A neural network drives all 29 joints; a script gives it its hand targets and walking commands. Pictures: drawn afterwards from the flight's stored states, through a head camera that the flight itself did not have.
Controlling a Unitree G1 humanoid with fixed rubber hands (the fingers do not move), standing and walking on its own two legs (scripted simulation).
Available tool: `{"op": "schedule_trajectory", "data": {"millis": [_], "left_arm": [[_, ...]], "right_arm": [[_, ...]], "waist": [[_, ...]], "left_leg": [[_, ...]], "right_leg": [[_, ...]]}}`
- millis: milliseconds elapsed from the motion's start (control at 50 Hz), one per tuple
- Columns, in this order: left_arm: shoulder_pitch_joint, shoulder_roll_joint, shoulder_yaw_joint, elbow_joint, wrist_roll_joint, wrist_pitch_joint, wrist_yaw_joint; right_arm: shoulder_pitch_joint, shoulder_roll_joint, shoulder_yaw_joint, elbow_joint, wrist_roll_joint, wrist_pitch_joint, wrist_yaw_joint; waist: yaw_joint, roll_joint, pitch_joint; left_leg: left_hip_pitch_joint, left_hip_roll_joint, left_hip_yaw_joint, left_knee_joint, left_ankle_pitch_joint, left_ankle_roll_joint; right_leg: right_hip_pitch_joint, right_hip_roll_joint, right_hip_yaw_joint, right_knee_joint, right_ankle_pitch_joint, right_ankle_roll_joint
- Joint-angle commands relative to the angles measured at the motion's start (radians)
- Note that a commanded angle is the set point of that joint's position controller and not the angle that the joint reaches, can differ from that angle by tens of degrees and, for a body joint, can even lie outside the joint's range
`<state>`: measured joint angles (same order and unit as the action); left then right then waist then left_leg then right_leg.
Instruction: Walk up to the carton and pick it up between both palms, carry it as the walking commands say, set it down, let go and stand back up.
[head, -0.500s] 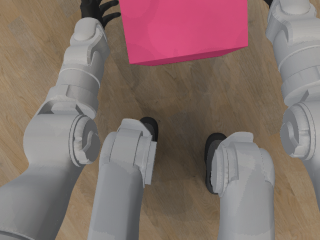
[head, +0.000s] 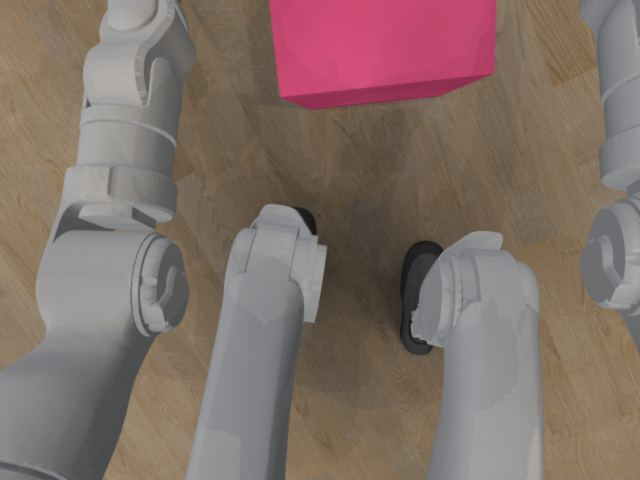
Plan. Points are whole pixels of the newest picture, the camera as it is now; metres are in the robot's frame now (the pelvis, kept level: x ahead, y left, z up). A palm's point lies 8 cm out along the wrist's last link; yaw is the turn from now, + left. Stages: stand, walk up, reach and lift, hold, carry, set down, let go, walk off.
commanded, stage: set down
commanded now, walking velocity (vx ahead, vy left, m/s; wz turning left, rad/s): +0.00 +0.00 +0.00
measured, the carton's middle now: (372, 2) +0.56 +0.04 -0.32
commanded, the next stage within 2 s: let go in 0.90 s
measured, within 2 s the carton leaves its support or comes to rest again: neither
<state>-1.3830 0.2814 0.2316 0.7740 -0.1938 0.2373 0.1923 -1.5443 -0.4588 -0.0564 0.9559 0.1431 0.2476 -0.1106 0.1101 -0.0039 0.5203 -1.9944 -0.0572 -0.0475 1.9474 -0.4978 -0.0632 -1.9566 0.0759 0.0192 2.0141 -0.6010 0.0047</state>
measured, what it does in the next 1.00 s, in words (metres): rises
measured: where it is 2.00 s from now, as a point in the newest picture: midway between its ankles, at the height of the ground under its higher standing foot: (353, 299)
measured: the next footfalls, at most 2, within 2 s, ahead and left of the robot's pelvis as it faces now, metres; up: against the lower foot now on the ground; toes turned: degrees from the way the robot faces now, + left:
none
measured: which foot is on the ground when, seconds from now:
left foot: down 0.00-1.00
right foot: down 0.00-1.00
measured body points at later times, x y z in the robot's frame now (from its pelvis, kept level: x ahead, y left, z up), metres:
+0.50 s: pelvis +0.00 +0.00 +0.13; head +0.38 +0.02 +0.36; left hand +0.54 +0.24 -0.02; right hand +0.61 -0.14 -0.02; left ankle +0.14 +0.13 -0.41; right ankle +0.11 -0.11 -0.41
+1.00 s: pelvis +0.05 +0.01 +0.22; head +0.36 +0.02 +0.54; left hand +0.55 +0.23 +0.11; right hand +0.61 -0.14 +0.11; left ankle +0.14 +0.13 -0.41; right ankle +0.11 -0.11 -0.41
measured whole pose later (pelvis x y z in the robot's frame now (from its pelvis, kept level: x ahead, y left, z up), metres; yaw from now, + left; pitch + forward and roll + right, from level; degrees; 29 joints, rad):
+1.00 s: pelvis +0.05 +0.01 +0.22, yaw -1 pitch +42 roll +0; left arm -1.14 0.12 0.40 0.81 0.10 0.23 0.10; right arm -1.29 -0.33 -0.27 1.04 -0.13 0.23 0.01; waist 0.11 -0.03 0.03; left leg -1.50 -0.02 -0.05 1.03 -0.26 -0.03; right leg -1.47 0.06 0.06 1.07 -0.33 0.01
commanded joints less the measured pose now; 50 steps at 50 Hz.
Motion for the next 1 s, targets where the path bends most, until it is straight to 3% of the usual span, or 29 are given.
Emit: {"op": "schedule_trajectory", "data": {"millis": [0, 60, 80, 180, 280, 300, 340, 360, 400, 420, 440, 500, 540, 560, 580, 600, 640, 660, 700, 720, 740, 800, 820, 840, 860, 880, 920, 940, 980], "left_arm": [[-0.303, 0.145, 0.025, -0.212, -0.001, -0.012, -0.001], [-0.275, 0.149, 0.042, -0.202, 0.045, 0.009, 0.006], [-0.305, 0.11, 0.001, -0.283, 0.007, 0.02, 0.007], [-0.224, 0.135, 0.05, -0.298, 0.038, 0.044, 0.001], [-0.255, 0.132, 0.025, -0.39, 0.028, 0.075, 0.004], [-0.197, 0.158, 0.051, -0.354, 0.023, 0.083, 0.001], [-0.239, 0.152, 0.043, -0.449, 0.036, 0.081, 0.009], [-0.233, 0.141, 0.037, -0.317, 0.045, 0.082, -0.004], [-0.233, 0.143, 0.027, -0.292, 0.039, 0.084, -0.002], [-0.212, 0.144, 0.07, -0.365, 0.071, 0.079, 0.0], [-0.195, 0.127, 0.038, -0.371, 0.041, 0.074, -0.004], [-0.185, 0.121, 0.017, -0.344, 0.041, 0.084, -0.011], [-0.166, 0.118, 0.041, -0.338, 0.065, 0.087, -0.006], [-0.219, 0.143, 0.039, -0.428, 0.068, 0.089, 0.0], [-0.18, 0.153, 0.083, -0.394, 0.085, 0.083, 0.0], [-0.15, 0.12, 0.029, -0.387, 0.064, 0.077, -0.007], [-0.146, 0.094, 0.028, -0.364, 0.073, 0.09, -0.015], [-0.162, 0.106, 0.053, -0.431, 0.078, 0.091, -0.009], [-0.199, 0.076, 0.035, -0.268, 0.092, 0.096, -0.016], [-0.191, 0.086, 0.041, -0.392, 0.087, 0.088, -0.012], [-0.162, 0.078, 0.079, -0.356, 0.099, 0.074, -0.013], [-0.064, -0.005, 0.092, -0.145, 0.16, 0.039, -0.041], [-0.098, 0.029, 0.138, -0.264, 0.198, 0.012, -0.042], [-0.091, 0.013, 0.128, -0.19, 0.204, -0.004, -0.044], [-0.047, -0.034, 0.153, -0.105, 0.254, -0.015, -0.055], [-0.058, -0.1, 0.125, -0.097, 0.265, -0.018, -0.072], [-0.02, -0.076, 0.167, -0.12, 0.315, -0.042, -0.088], [0.005, -0.053, 0.182, -0.094, 0.323, -0.044, -0.097], [0.066, -0.06, 0.184, -0.145, 0.348, -0.066, -0.124]], "right_arm": [[-0.384, -0.114, -0.013, -0.211, 0.008, -0.018, 0.009], [-0.353, -0.106, -0.02, -0.146, 0.003, 0.01, 0.019], [-0.377, -0.158, -0.045, -0.239, -0.024, 0.003, 0.019], [-0.35, -0.105, -0.028, -0.279, -0.005, 0.033, 0.029], [-0.357, -0.149, -0.061, -0.355, -0.014, 0.064, 0.021], [-0.326, -0.154, -0.061, -0.321, -0.041, 0.073, 0.023], [-0.31, -0.172, -0.093, -0.353, -0.046, 0.07, 0.024], [-0.312, -0.149, -0.07, -0.264, -0.033, 0.074, 0.029], [-0.331, -0.141, -0.06, -0.265, -0.017, 0.074, 0.037], [-0.282, -0.109, -0.059, -0.292, -0.02, 0.07, 0.038], [-0.306, -0.131, -0.071, -0.354, -0.033, 0.06, 0.037], [-0.262, -0.151, -0.08, -0.258, -0.02, 0.08, 0.033], [-0.283, -0.131, -0.088, -0.302, -0.029, 0.07, 0.045], [-0.299, -0.173, -0.103, -0.372, -0.019, 0.07, 0.046], [-0.285, -0.154, -0.069, -0.359, -0.02, 0.067, 0.047], [-0.254, -0.133, -0.089, -0.358, -0.023, 0.065, 0.048], [-0.222, -0.109, -0.082, -0.258, -0.028, 0.079, 0.058], [-0.228, -0.16, -0.111, -0.351, -0.05, 0.069, 0.051], [-0.248, -0.131, -0.11, -0.154, -0.042, 0.073, 0.073], [-0.281, -0.129, -0.097, -0.348, -0.035, 0.055, 0.08], [-0.265, -0.123, -0.092, -0.321, -0.04, 0.044, 0.084], [-0.136, -0.067, -0.14, -0.071, -0.125, 0.013, 0.109], [-0.173, -0.074, -0.147, -0.192, -0.125, -0.009, 0.111], [-0.155, -0.097, -0.18, -0.105, -0.162, -0.025, 0.117], [-0.103, -0.043, -0.186, -0.024, -0.194, -0.032, 0.125], [-0.088, 0.004, -0.196, -0.016, -0.215, -0.048, 0.135], [-0.042, 0.01, -0.226, -0.024, -0.262, -0.059, 0.134], [-0.04, 0.006, -0.238, -0.027, -0.306, -0.06, 0.125], [0.047, 0.045, -0.269, -0.098, -0.364, -0.068, 0.094]], "waist": [[0.026, -0.087, -1.955], [0.072, -0.045, -1.936], [0.004, -0.043, -2.012], [0.074, -0.085, -2.076], [0.035, -0.017, -2.202], [0.017, -0.107, -2.142], [0.011, -0.04, -2.189], [0.02, -0.024, -2.076], [0.018, -0.052, -2.088], [0.053, -0.053, -2.126], [0.002, -0.085, -2.188], [0.003, -0.019, -2.171], [0.021, -0.075, -2.122], [0.009, -0.032, -2.167], [0.067, -0.081, -2.149], [0.026, -0.055, -2.124], [0.023, -0.058, -2.131], [0.01, -0.052, -2.193], [0.022, -0.044, -1.936], [0.029, -0.054, -2.028], [0.048, -0.067, -2.016], [0.031, -0.08, -1.714], [0.07, -0.05, -1.763], [0.034, -0.06, -1.654], [0.053, -0.057, -1.527], [0.008, -0.071, -1.456], [0.033, -0.052, -1.467], [0.003, -0.127, -1.489], [-0.01, -0.134, -1.544]], "left_leg": [[0.733, -0.013, 0.137, -0.171, 0.331, 0.013], [0.767, -0.02, 0.143, -0.233, 0.331, 0.004], [0.822, -0.022, 0.13, -0.248, 0.347, 0.004], [0.861, -0.038, 0.134, -0.345, 0.392, 0.017], [0.977, -0.035, 0.143, -0.411, 0.42, -0.003], [0.909, -0.032, 0.132, -0.446, 0.384, 0.001], [1.008, -0.034, 0.129, -0.485, 0.444, -0.005], [0.97, -0.024, 0.129, -0.475, 0.398, -0.007], [1.038, -0.026, 0.118, -0.514, 0.376, 0.007], [1.041, -0.03, 0.136, -0.54, 0.448, -0.008], [1.044, -0.036, 0.128, -0.54, 0.473, -0.001], [1.106, -0.034, 0.119, -0.598, 0.454, -0.001], [1.162, -0.033, 0.109, -0.66, 0.457, 0.003], [1.225, -0.031, 0.121, -0.66, 0.477, -0.002], [1.169, -0.031, 0.138, -0.675, 0.501, -0.004], [1.185, -0.04, 0.117, -0.7, 0.506, 0.005], [1.202, -0.034, 0.13, -0.738, 0.506, -0.006], [1.269, -0.039, 0.129, -0.76, 0.551, -0.01], [1.224, -0.03, 0.107, -0.804, 0.413, 0.01], [1.33, -0.033, 0.091, -0.835, 0.494, 0.019], [1.309, -0.032, 0.118, -0.815, 0.512, 0.006], [1.164, -0.025, 0.107, -0.89, 0.479, 0.016], [1.207, -0.023, 0.113, -0.867, 0.565, 0.001], [1.172, -0.012, 0.104, -0.877, 0.541, 0.004], [1.148, -0.012, 0.097, -0.906, 0.524, 0.005], [1.118, -0.002, 0.106, -0.927, 0.493, 0.004], [1.084, -0.015, 0.126, -0.96, 0.451, -0.001], [1.038, -0.011, 0.132, -0.966, 0.426, -0.001], [1.086, -0.015, 0.129, -0.984, 0.526, -0.002]], "right_leg": [[0.61, 0.028, -0.077, -0.203, 0.299, 0.002], [0.614, 0.035, -0.079, -0.245, 0.269, -0.004], [0.654, 0.034, -0.085, -0.274, 0.285, -0.007], [0.775, 0.049, -0.067, -0.366, 0.338, 0.0], [0.85, 0.046, -0.066, -0.462, 0.367, -0.005], [0.885, 0.043, -0.091, -0.476, 0.354, 0.005], [0.901, 0.044, -0.07, -0.518, 0.4, 0.001], [0.853, 0.037, -0.056, -0.536, 0.365, -0.005], [0.846, 0.032, -0.076, -0.57, 0.304, 0.009], [0.916, 0.042, -0.056, -0.604, 0.401, 0.004], [0.998, 0.045, -0.061, -0.6, 0.445, 0.006], [1.016, 0.036, -0.051, -0.642, 0.426, 0.006], [1.016, 0.044, -0.073, -0.707, 0.405, 0.014], [1.033, 0.043, -0.05, -0.736, 0.409, 0.01], [1.09, 0.035, -0.032, -0.757, 0.453, 0.007], [1.082, 0.047, -0.052, -0.743, 0.452, 0.013], [1.139, 0.042, -0.06, -0.788, 0.453, 0.012], [1.197, 0.047, -0.047, -0.824, 0.505, 0.011], [1.019, 0.031, -0.051, -0.858, 0.327, 0.014], [1.074, 0.041, -0.06, -0.879, 0.399, 0.021], [1.105, 0.037, -0.039, -0.903, 0.43, 0.013], [0.987, 0.026, -0.055, -0.929, 0.413, 0.025], [0.993, 0.037, -0.026, -0.942, 0.494, 0.015], [0.932, 0.036, -0.038, -0.952, 0.458, 0.014], [0.853, 0.026, -0.037, -0.977, 0.439, 0.02], [0.861, 0.019, -0.051, -1.019, 0.423, 0.016], [0.941, 0.02, -0.036, -1.03, 0.431, 0.022], [0.992, 0.023, -0.039, -1.042, 0.428, 0.024], [1.106, 0.014, -0.025, -1.052, 0.566, 0.032]]}}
